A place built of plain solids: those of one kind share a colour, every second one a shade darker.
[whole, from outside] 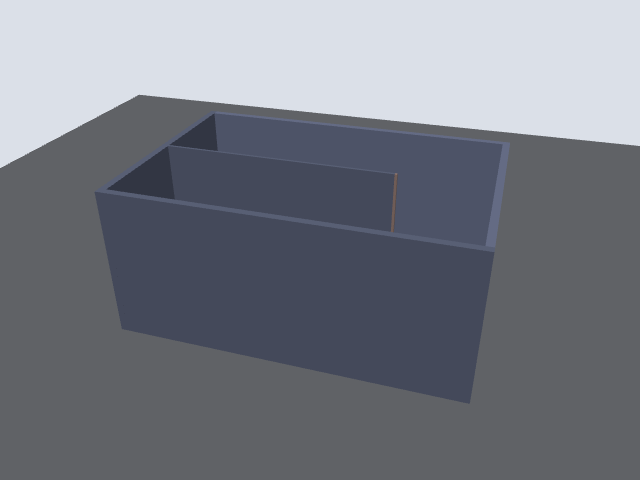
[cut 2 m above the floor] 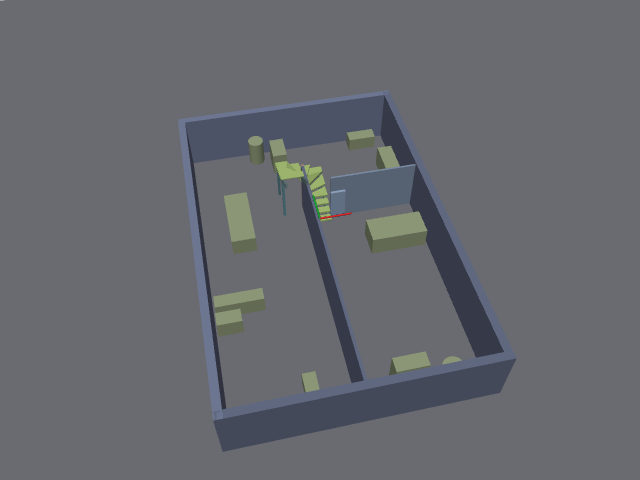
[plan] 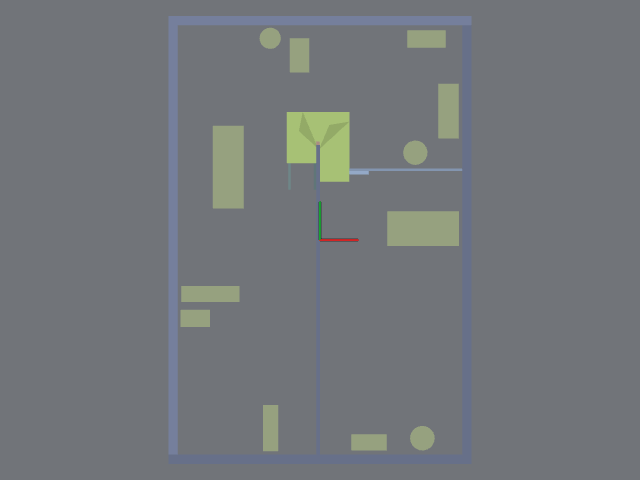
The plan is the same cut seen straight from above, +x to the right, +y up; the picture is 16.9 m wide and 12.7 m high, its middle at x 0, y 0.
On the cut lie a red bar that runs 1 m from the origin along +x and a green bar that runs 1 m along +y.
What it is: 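A barn, workshop or loft; a timber stair that turns on kite winders round a square newel, open at its outer side over a tall bay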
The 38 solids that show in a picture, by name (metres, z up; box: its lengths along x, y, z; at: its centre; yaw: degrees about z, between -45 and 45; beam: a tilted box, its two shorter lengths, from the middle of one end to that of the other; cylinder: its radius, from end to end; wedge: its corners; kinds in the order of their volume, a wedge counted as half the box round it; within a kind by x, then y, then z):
{
 "wall_1": {"box": [0.25, 11.86, 5.31], "at": [-3.89, 0.0, 2.6]},
 "wall_2": {"box": [0.1, 8.21, 5.31], "at": [-0.05, -1.59, 2.6]},
 "wall_3": {"box": [8.02, 0.25, 5.31], "at": [0.0, -5.8, 2.6]},
 "wall_4": {"box": [8.02, 0.25, 5.31], "at": [0.0, 5.8, 2.6]},
 "wall_5": {"box": [0.25, 11.86, 5.31], "at": [3.89, 0.0, 2.6]},
 "piece_1": {"box": [0.78, 0.46, 0.68], "at": [-3.3, -2.07, 0.29]},
 "piece_2": {"box": [1.54, 0.43, 0.68], "at": [-2.9, -1.43, 0.29]},
 "piece_3": {"box": [0.82, 2.19, 0.71], "at": [-2.43, 1.93, 0.3]},
 "piece_4": {"cylinder": 0.28, "from": [-1.32, 5.34, 0.0], "to": [-1.32, 5.34, 0.96]},
 "piece_5": {"box": [0.4, 1.23, 0.57], "at": [-1.31, -4.98, 0.23]},
 "piece_6": {"box": [0.52, 0.91, 0.93], "at": [-0.54, 4.89, 0.41]},
 "piece_7": {"box": [0.94, 0.43, 1.93], "at": [1.3, -5.36, 0.91]},
 "piece_8": {"cylinder": 0.32, "from": [2.52, 2.31, 0.0], "to": [2.52, 2.31, 0.83]},
 "piece_9": {"cylinder": 0.33, "from": [2.71, -5.24, 0.0], "to": [2.71, -5.24, 0.85]},
 "piece_10": {"box": [1.9, 0.92, 0.77], "at": [2.73, 0.3, 0.34]},
 "piece_11": {"box": [1.02, 0.47, 0.58], "at": [2.82, 5.32, 0.24]},
 "piece_12": {"box": [0.54, 1.45, 0.86], "at": [3.4, 3.41, 0.38]},
 "part_1": {"box": [0.52, 0.1, 1.31], "at": [1.03, 1.78, 0.61]},
 "part_2": {"box": [3.01, 0.07, 1.94], "at": [2.28, 1.86, 0.92]},
 "tread_1": {"wedge": [[-0.88, 2.27, 1.79], [-0.88, 2.27, 1.86], [-0.88, 2.69, 1.79], [-0.88, 2.69, 1.86], [-0.09, 2.27, 1.79], [-0.09, 2.27, 1.86], [-0.09, 2.38, 1.79], [-0.09, 2.38, 1.86]]},
 "tread_2": {"wedge": [[-0.88, 2.66, 1.63], [-0.88, 2.66, 1.69], [-0.88, 3.18, 1.63], [-0.88, 3.18, 1.69], [-0.09, 2.35, 1.63], [-0.09, 2.35, 1.69], [-0.09, 2.45, 1.63], [-0.09, 2.45, 1.69]]},
 "tread_3": {"wedge": [[-0.88, 3.14, 1.46], [-0.88, 3.14, 1.52], [-0.88, 3.39, 1.46], [-0.88, 3.39, 1.52], [-0.57, 2.85, 1.46], [-0.57, 2.85, 1.52], [-0.46, 3.39, 1.46], [-0.46, 3.39, 1.52]]},
 "tread_4": {"wedge": [[-0.57, 2.85, 1.46], [-0.57, 2.85, 1.52], [-0.46, 3.39, 1.46], [-0.46, 3.39, 1.52], [-0.1, 2.53, 1.46], [-0.1, 2.53, 1.52], [-0.09, 2.42, 1.46], [-0.09, 2.42, 1.52]]},
 "tread_5": {"box": [0.79, 0.27, 0.07], "at": [-0.49, 2.16, 2.0]},
 "tread_6": {"wedge": [[-0.49, 3.39, 1.29], [-0.49, 3.39, 1.35], [-0.1, 2.47, 1.29], [-0.1, 2.47, 1.35], [-0.03, 2.59, 1.29], [-0.03, 2.59, 1.35], [-0.03, 3.39, 1.29], [-0.03, 3.39, 1.35]]},
 "tread_7": {"wedge": [[-0.06, 2.59, 1.12], [-0.06, 2.59, 1.18], [-0.06, 3.39, 1.12], [-0.06, 3.39, 1.18], [-0.01, 2.45, 1.12], [-0.01, 2.45, 1.18], [0.39, 3.39, 1.12], [0.39, 3.39, 1.18]]},
 "tread_8": {"wedge": [[-0.01, 2.26, 0.61], [-0.01, 2.26, 0.68], [-0.01, 2.37, 0.61], [-0.01, 2.37, 0.68], [0.78, 2.26, 0.61], [0.78, 2.26, 0.68], [0.78, 2.68, 0.61], [0.78, 2.68, 0.68]]},
 "tread_9": {"wedge": [[-0.01, 2.34, 0.78], [-0.01, 2.34, 0.85], [-0.01, 2.44, 0.78], [-0.01, 2.44, 0.85], [0.78, 2.65, 0.78], [0.78, 2.65, 0.85], [0.78, 3.17, 0.78], [0.78, 3.17, 0.85]]},
 "tread_10": {"wedge": [[-0.01, 2.41, 0.95], [-0.01, 2.41, 1.01], [-0.01, 2.52, 0.95], [-0.01, 2.52, 1.01], [0.21, 3.04, 0.95], [0.21, 3.04, 1.01], [0.78, 3.13, 0.95], [0.78, 3.13, 1.01]]},
 "tread_11": {"wedge": [[0.21, 3.04, 0.95], [0.21, 3.04, 1.01], [0.36, 3.39, 0.95], [0.36, 3.39, 1.01], [0.78, 3.13, 0.95], [0.78, 3.13, 1.01], [0.78, 3.39, 0.95], [0.78, 3.39, 1.01]]},
 "tread_12": {"box": [0.79, 0.27, 0.07], "at": [0.38, 1.67, 0.14]},
 "tread_13": {"box": [0.79, 0.27, 0.07], "at": [0.38, 1.91, 0.31]},
 "tread_14": {"box": [0.79, 0.27, 0.07], "at": [0.38, 2.15, 0.47]},
 "newel_1": {"box": [0.1, 0.1, 5.31], "at": [-0.05, 2.56, 2.6]},
 "carriage_1": {"wedge": [[-0.84, 1.33, 2.25], [-0.84, 1.33, 2.44], [-0.84, 2.29, 1.59], [-0.84, 2.29, 1.78], [-0.78, 1.33, 2.25], [-0.78, 1.33, 2.44], [-0.78, 2.29, 1.59], [-0.78, 2.29, 1.78]]},
 "carriage_2": {"wedge": [[-0.16, 1.33, 2.25], [-0.16, 1.33, 2.44], [-0.16, 2.29, 1.59], [-0.16, 2.29, 1.78], [-0.1, 1.33, 2.25], [-0.1, 1.33, 2.44], [-0.1, 2.29, 1.59], [-0.1, 2.29, 1.78]]},
 "post_1": {"box": [0.08, 0.08, 1.84], "at": [-0.8, 2.25, 0.87]},
 "post_2": {"box": [0.08, 0.08, 1.51], "at": [-0.8, 3.3, 0.7]}
}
